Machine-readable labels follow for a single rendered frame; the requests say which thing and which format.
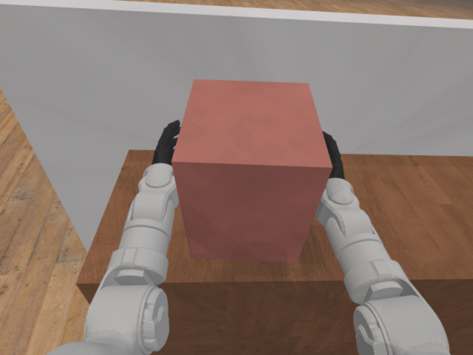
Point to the robot right upper arm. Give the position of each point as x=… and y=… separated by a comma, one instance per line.
x=398, y=326

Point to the robot right hand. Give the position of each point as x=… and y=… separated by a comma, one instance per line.
x=335, y=157

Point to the pedestal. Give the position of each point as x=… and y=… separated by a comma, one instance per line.
x=421, y=207

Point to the robot left upper arm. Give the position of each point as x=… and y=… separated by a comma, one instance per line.
x=123, y=320

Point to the robot left hand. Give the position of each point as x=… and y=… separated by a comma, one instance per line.
x=164, y=150

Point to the robot left forearm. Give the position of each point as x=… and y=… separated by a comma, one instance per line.
x=141, y=256

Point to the robot right forearm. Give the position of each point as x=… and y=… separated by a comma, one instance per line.
x=369, y=272

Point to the carton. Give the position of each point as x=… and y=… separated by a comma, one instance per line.
x=250, y=166

